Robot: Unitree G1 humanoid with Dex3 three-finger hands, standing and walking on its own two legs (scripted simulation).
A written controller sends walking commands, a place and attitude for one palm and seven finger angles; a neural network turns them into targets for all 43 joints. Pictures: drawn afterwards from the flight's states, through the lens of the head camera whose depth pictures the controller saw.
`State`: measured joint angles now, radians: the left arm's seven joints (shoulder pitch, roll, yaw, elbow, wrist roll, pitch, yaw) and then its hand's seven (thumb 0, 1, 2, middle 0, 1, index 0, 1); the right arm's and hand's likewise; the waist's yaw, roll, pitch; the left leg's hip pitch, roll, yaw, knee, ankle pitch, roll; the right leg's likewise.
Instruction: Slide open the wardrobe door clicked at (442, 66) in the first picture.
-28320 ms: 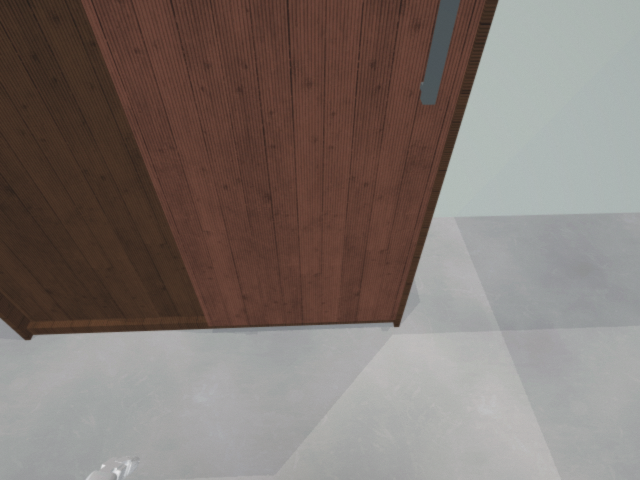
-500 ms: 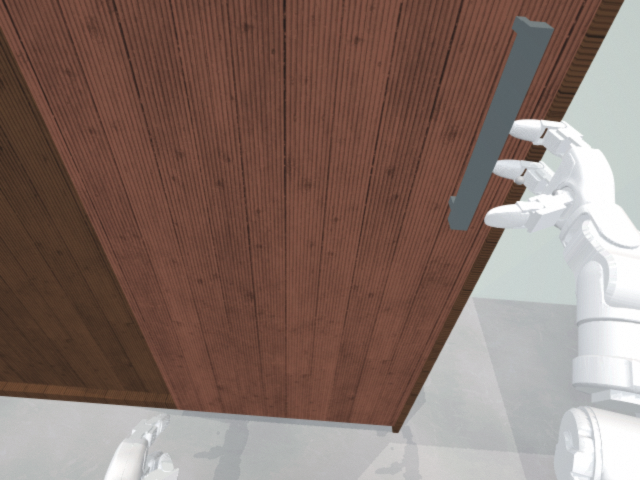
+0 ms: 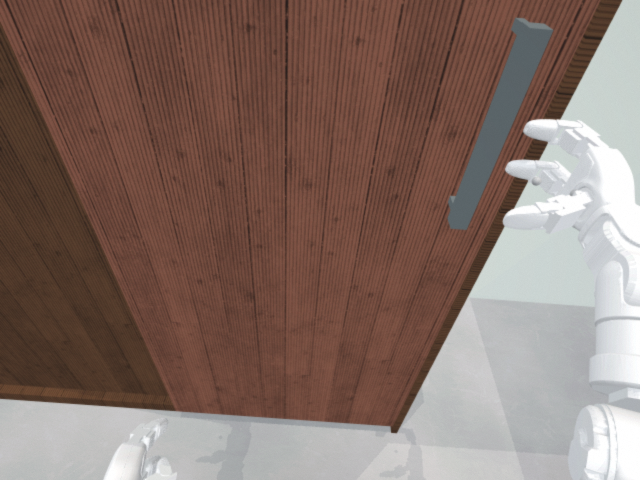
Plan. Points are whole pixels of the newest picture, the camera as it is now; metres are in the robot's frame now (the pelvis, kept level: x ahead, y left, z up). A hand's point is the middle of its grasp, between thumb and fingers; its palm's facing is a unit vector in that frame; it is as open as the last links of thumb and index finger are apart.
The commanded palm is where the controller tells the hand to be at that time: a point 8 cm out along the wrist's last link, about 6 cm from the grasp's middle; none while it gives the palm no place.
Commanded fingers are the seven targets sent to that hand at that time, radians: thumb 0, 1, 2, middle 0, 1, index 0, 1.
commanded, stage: move the hooked fingers beside the handle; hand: right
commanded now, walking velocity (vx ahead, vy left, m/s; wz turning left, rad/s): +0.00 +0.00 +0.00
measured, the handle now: (485, 135) +0.47 -0.16 +0.26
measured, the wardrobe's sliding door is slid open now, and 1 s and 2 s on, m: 0.00 0.00 0.00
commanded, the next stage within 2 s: feel for the door with the fingertips in 1.76 s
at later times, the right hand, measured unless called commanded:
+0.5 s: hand (548, 184) +0.39 -0.22 +0.24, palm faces +0.02 +1.00 -0.01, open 14.0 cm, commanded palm +0.37 -0.27 +0.25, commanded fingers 0.00 0.50 -0.30 0.30 1.20 0.30 1.20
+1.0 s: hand (535, 170) +0.40 -0.20 +0.25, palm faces +0.01 +1.00 -0.02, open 14.0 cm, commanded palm +0.38 -0.26 +0.25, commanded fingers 0.00 0.50 -0.30 0.30 1.20 0.30 1.20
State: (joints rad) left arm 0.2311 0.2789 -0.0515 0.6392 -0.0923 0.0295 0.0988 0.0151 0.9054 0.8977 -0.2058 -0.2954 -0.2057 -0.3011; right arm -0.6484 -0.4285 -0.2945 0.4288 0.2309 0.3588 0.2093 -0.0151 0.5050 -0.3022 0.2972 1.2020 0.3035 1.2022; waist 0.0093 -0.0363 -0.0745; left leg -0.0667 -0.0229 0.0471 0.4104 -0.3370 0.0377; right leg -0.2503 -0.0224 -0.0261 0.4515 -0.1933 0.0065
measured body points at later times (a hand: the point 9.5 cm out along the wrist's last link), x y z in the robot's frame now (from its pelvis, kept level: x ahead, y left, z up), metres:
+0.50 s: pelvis -0.01 -0.01 +0.00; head -0.03 +0.01 +0.45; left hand +0.14 +0.25 -0.09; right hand +0.38 -0.27 +0.24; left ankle -0.07 +0.09 -0.74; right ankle +0.03 -0.13 -0.74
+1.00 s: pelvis +0.00 -0.01 +0.00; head -0.02 +0.00 +0.45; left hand +0.13 +0.25 -0.10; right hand +0.40 -0.26 +0.25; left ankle -0.07 +0.09 -0.74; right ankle +0.03 -0.13 -0.74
